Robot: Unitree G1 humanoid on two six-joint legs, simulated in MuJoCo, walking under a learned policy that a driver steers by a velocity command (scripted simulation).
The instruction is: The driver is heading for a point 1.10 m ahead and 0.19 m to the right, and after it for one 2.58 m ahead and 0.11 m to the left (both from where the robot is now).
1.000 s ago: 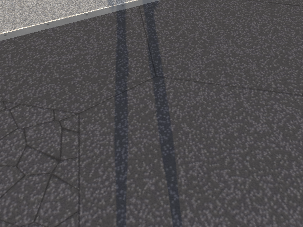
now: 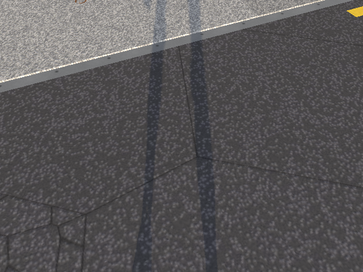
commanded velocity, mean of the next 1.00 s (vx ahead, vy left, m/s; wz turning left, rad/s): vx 0.11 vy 0.00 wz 0.00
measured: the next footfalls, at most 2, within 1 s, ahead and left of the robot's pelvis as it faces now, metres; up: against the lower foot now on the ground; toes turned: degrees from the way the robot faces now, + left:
left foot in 0.22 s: +0.30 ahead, +0.14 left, +0.00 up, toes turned +1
right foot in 0.54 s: +0.23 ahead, -0.10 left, +0.00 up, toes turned -1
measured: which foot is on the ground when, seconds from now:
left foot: up 0.00-0.20, down 0.22-1.00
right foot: down 0.00-0.24, up 0.26-0.52, down 0.54-1.00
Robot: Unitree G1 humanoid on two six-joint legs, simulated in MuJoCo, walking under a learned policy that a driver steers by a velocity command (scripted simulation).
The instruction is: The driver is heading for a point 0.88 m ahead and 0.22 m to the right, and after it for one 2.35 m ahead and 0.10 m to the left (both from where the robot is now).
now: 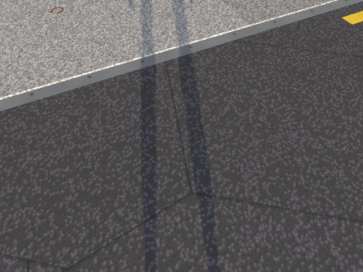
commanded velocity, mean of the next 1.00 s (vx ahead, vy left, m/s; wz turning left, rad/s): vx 0.39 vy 0.00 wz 0.00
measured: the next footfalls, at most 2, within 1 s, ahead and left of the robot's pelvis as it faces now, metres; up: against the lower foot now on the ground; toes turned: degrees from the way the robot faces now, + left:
right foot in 0.72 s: +0.46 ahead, -0.12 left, +0.00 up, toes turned -2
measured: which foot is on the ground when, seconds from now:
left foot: down 0.00-0.72, up 0.74-1.00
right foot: down 0.00-0.26, up 0.28-0.70, down 0.72-1.00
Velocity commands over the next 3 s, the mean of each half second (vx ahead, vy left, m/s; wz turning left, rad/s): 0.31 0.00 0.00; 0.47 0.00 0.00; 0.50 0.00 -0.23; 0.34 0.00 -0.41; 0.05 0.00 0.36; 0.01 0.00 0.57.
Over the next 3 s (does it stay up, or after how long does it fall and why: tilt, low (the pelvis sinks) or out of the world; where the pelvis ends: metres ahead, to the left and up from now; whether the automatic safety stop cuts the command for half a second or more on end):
stays up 1.01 -0.07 0.00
